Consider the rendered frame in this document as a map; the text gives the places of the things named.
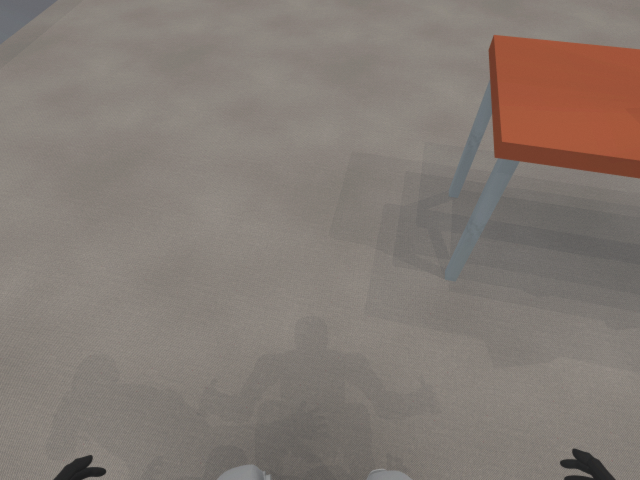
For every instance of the table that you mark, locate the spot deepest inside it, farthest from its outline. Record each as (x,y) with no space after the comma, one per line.
(553,103)

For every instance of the right robot shin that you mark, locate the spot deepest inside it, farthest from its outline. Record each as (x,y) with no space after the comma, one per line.
(375,471)

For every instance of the left robot hand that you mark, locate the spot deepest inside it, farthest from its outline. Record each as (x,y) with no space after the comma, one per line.
(77,470)

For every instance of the right robot hand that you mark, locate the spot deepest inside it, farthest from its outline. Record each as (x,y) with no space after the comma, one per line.
(588,464)

